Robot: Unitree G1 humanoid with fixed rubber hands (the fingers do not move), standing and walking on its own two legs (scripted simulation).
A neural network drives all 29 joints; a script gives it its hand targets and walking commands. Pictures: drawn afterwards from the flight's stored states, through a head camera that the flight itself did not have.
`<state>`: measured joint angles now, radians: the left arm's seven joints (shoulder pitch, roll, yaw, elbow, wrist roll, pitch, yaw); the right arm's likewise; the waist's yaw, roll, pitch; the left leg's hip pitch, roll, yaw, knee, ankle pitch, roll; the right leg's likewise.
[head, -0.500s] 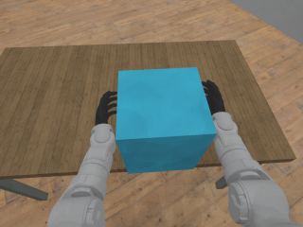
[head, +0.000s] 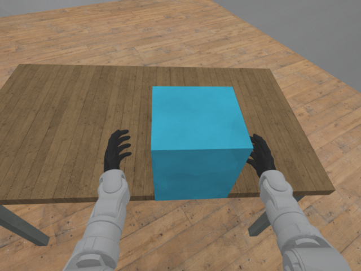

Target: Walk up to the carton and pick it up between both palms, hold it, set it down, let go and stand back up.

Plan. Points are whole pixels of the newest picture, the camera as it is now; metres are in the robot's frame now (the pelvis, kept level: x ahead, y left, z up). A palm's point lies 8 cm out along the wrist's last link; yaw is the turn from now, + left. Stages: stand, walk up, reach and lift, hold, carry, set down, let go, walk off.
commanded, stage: set down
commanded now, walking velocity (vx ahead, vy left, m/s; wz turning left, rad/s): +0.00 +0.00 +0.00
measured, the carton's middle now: (192, 146) +0.45 +0.00 -0.01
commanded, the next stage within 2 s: none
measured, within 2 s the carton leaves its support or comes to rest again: neither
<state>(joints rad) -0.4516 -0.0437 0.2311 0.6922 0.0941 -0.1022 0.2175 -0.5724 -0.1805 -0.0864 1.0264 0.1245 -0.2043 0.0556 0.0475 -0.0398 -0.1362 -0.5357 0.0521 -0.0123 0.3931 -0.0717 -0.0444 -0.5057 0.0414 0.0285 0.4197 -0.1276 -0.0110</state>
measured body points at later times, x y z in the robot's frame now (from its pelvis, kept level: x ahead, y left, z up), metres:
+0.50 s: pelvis +0.00 +0.00 +0.00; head +0.02 +0.02 +0.45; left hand +0.32 +0.19 +0.02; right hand +0.34 -0.19 +0.00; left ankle +0.06 +0.15 -0.74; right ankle +0.04 -0.11 -0.74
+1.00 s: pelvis +0.01 +0.00 +0.00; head +0.01 +0.04 +0.45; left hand +0.27 +0.18 -0.01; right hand +0.29 -0.21 +0.00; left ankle +0.06 +0.15 -0.74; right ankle +0.04 -0.11 -0.74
